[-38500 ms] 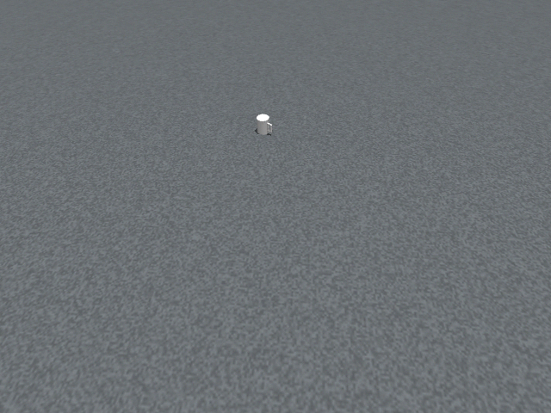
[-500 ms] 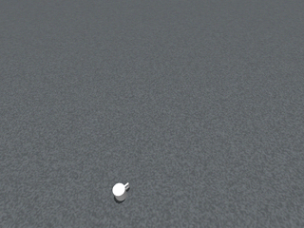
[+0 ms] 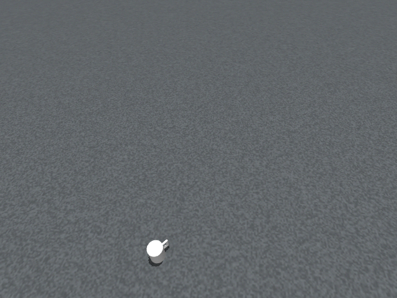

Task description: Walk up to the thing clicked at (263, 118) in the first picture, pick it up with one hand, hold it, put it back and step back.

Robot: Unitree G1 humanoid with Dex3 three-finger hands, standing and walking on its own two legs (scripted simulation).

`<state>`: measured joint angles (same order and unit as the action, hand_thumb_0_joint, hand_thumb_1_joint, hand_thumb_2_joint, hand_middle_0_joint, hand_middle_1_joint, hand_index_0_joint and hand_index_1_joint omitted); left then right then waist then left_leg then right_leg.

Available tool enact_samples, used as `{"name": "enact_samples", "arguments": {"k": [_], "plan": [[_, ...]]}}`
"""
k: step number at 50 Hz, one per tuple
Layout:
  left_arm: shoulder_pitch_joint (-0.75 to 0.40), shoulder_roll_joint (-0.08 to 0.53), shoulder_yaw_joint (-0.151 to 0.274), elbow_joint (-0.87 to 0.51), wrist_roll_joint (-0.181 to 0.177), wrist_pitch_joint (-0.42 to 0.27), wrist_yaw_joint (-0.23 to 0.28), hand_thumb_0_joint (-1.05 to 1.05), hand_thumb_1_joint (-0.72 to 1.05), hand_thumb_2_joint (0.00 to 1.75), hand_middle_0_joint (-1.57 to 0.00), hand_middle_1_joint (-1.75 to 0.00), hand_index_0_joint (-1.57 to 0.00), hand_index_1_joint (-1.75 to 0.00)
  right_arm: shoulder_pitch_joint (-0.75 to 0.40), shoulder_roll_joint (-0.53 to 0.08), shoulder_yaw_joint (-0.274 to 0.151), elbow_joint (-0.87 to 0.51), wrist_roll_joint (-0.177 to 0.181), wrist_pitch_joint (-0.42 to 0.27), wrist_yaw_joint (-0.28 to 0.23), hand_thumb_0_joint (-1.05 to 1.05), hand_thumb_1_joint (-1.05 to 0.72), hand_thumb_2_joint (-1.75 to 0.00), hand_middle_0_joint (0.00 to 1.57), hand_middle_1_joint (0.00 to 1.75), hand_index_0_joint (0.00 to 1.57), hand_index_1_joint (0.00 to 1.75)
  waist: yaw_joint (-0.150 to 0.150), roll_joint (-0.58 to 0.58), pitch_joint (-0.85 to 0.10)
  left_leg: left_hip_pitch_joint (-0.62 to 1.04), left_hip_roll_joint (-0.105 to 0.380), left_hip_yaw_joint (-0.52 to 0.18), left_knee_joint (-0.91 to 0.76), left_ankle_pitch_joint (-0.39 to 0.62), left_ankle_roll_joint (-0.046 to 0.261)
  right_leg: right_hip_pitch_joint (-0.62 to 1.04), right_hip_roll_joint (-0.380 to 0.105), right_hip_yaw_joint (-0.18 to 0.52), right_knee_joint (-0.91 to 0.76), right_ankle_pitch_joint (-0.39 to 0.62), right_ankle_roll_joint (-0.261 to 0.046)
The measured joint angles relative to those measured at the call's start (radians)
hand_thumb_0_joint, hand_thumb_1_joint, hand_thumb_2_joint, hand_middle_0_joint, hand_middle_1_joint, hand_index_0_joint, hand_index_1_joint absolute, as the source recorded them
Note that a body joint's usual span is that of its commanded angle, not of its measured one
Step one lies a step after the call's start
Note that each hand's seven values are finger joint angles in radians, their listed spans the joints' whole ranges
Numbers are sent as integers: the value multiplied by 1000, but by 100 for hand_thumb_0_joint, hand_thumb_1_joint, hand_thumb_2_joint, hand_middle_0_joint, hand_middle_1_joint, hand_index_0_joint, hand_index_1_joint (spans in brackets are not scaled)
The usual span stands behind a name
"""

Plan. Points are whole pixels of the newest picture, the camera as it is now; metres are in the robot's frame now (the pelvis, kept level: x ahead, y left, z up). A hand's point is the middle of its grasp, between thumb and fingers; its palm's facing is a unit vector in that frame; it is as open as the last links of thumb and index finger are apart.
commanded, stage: stand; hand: left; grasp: from above
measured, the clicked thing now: (159, 249) +0.48 +0.22 -0.73
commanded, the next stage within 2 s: step back in 0.08 s
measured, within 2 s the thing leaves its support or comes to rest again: neither
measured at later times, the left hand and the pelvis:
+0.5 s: hand out of the picture +0.09 +0.32 -0.18, palm faces +0.00 -0.93 -0.37, open 7.4 cm; pelvis -0.06 +0.05 -0.02, yaw +1 degrees
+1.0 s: hand out of the picture -0.05 +0.32 -0.15, palm faces -0.04 -0.91 -0.42, open 7.4 cm; pelvis -0.16 +0.06 -0.02, yaw -3 degrees
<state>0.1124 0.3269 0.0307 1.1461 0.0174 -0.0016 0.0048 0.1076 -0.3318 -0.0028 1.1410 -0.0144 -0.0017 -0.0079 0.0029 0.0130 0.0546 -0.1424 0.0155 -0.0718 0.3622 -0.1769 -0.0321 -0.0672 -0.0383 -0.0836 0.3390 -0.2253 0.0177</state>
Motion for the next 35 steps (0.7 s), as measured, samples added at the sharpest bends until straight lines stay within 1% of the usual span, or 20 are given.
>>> {"name": "enact_samples", "arguments": {"k": [4,6,8,10,11,12,14,15,16,17,18,19,21,22,24,26,28,30,32,35], "plan": [[2,1,0,-2,-1,-1,-1,0,91,90,-20,-30,-21,-30,2,-2,0,1,0,0,1,1,-91,-90,20,30,20,30,1,-2,1,0,0,0,0,0,0,0,0,0,-1,1,0],[0,2,12,-18,-14,2,-3,0,90,90,-20,-30,-21,-30,-5,-8,-6,-18,4,10,7,1,-91,-90,20,30,20,30,-5,2,13,-27,0,-3,35,-10,5,-21,1,-2,25,-7,-2],[-12,5,24,-44,-23,5,0,0,90,90,-21,-30,-21,-30,-21,-20,-15,-48,11,19,9,1,-91,-90,20,30,20,30,-11,7,49,-68,-2,-5,99,-20,16,-47,0,-5,62,-15,-4],[-27,11,33,-72,-24,12,3,0,90,90,-21,-30,-21,-30,-32,-33,-26,-80,16,28,11,1,-91,-90,20,30,20,30,-16,9,86,-124,-10,6,191,-18,37,-73,-8,-7,100,-24,-4],[-33,14,36,-86,-20,18,4,0,90,90,-21,-30,-21,-30,-34,-41,-32,-95,16,34,12,1,-91,-90,20,30,20,30,-16,9,100,-153,-19,9,257,-57,49,-87,-14,-6,123,-31,-3],[-37,17,39,-101,-14,23,5,0,90,90,-21,-30,-21,-30,-33,-49,-39,-110,15,41,15,1,-91,-90,20,30,20,30,-14,5,110,-176,-32,13,325,-121,59,-102,-23,0,148,-39,-1],[-40,25,42,-127,-2,31,7,0,90,90,-21,-30,-21,-30,-22,-62,-50,-136,15,51,21,1,-91,-90,20,30,20,30,-17,-6,114,-199,-52,24,410,-214,77,-136,-42,12,195,-55,6],[-43,32,43,-137,1,36,7,1,90,90,-21,-30,-21,-30,-12,-67,-54,-147,15,52,24,1,-91,-90,20,30,20,30,-22,-11,112,-197,-54,29,418,-221,84,-153,-51,13,218,-65,12],[-48,39,43,-148,2,40,7,1,90,90,-21,-30,-21,-30,1,-71,-58,-157,15,51,27,1,-91,-90,20,30,20,30,-29,-15,109,-186,-50,36,398,-189,87,-173,-59,13,247,-76,19],[-55,46,43,-161,1,45,7,1,90,90,-21,-30,-21,-30,16,-77,-61,-166,13,48,29,1,-91,-90,20,30,20,30,-34,-14,105,-167,-41,38,350,-115,86,-195,-62,12,282,-91,26],[-67,53,44,-174,-5,49,8,1,90,90,-21,-30,-21,-30,25,-80,-66,-170,8,46,27,0,-91,-90,20,30,20,30,-36,-16,107,-159,-42,36,328,-154,73,-227,-64,20,329,-105,18],[-87,64,47,-186,-11,54,11,1,90,90,-21,-30,-21,-30,26,-73,-70,-170,1,45,23,0,-91,-90,20,30,20,30,-35,-30,123,-165,-51,40,338,-179,71,-259,-50,69,394,-163,-1],[-116,80,53,-214,-17,63,23,1,90,90,-20,-30,-21,-30,30,-50,-64,-175,-11,43,19,0,-91,-90,20,30,20,30,-32,-54,156,-174,-59,45,340,-172,75,-316,19,172,553,-302,-31],[-124,83,53,-224,-18,64,29,1,91,90,-20,-30,-20,-30,34,-41,-59,-180,-12,43,18,1,-91,-90,20,30,20,30,-36,-57,164,-179,-58,40,329,-158,77,-340,57,203,627,-340,-40],[-127,81,50,-236,-22,63,34,0,91,90,-20,-30,-20,-30,40,-27,-53,-190,-13,45,13,1,-91,-90,20,30,20,30,-42,-54,168,-187,-54,35,296,-126,81,-380,112,229,743,-352,-50],[-110,75,44,-247,-26,61,34,0,91,90,-20,-30,-20,-30,37,-21,-50,-204,-14,47,4,1,-91,-90,20,30,20,30,-36,-51,164,-193,-48,50,266,-102,87,-402,133,232,813,-323,-46],[-83,68,40,-250,-21,61,31,0,91,90,-20,-30,-20,-30,29,-16,-50,-225,-13,43,-3,1,-91,-90,20,30,20,30,-33,-48,163,-195,-44,70,253,-89,91,-391,133,225,829,-309,-32],[-56,62,40,-248,-16,64,28,0,91,90,-20,-30,-20,-30,22,-10,-50,-249,-12,35,-7,1,-91,-90,20,30,20,30,-32,-47,162,-198,-43,88,250,-81,93,-358,124,221,794,-307,-17],[-34,58,40,-246,-13,64,25,0,91,90,-20,-30,-20,-30,13,-5,-48,-270,-10,30,-9,1,-91,-90,20,30,20,30,-31,-45,161,-206,-40,104,257,-76,95,-321,111,213,729,-308,-6],[-9,51,43,-244,-9,57,20,0,91,90,-20,-30,-20,-30,-2,-8,-42,-291,-9,30,-9,1,-90,-90,20,30,21,30,-26,-33,162,-228,-29,125,285,-74,91,-262,80,172,578,-295,-5]]}}
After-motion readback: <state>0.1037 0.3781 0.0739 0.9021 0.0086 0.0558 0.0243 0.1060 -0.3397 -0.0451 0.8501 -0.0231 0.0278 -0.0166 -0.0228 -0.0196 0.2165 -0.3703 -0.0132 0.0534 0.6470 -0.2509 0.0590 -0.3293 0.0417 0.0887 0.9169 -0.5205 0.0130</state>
